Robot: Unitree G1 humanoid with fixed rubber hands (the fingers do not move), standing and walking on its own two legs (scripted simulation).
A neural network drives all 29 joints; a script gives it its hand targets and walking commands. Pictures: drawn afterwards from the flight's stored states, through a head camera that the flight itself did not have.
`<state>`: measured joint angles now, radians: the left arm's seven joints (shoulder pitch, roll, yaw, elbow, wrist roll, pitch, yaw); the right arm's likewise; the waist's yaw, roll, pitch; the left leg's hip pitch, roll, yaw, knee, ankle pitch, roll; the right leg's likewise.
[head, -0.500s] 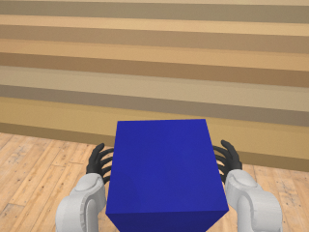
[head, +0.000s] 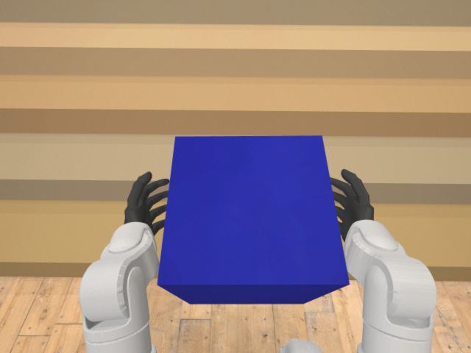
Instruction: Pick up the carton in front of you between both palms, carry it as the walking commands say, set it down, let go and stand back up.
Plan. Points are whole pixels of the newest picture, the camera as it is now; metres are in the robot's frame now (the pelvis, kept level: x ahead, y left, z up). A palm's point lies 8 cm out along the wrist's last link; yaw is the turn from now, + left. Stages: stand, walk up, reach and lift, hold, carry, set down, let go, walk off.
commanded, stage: carry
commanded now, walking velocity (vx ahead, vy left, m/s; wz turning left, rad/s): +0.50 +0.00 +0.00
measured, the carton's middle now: (247, 230) +0.29 -0.01 +0.06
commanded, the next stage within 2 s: none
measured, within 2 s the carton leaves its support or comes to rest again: neither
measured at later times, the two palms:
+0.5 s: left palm (174, 92) +0.66 +0.14 +0.09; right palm (296, 84) +0.70 -0.17 +0.08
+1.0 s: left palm out of the picture +1.07 +0.15 +0.25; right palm out of the picture +1.03 -0.16 +0.25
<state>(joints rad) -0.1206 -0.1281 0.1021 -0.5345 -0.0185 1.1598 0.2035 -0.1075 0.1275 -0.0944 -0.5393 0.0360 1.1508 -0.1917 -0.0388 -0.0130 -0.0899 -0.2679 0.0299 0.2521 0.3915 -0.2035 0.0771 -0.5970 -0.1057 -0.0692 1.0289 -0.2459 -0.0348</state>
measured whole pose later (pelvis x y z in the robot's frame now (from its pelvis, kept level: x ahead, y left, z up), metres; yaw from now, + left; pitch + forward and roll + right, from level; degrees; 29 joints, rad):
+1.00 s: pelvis +0.70 +0.04 +0.13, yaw -2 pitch +4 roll +0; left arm -0.47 -0.16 0.34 -0.28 0.05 1.04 0.20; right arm -0.54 0.12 -0.22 -0.19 0.05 1.05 -0.22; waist -0.17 0.03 0.07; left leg -0.37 -0.06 0.12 0.56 -0.27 0.14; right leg -0.91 0.05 -0.05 1.79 -0.43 -0.11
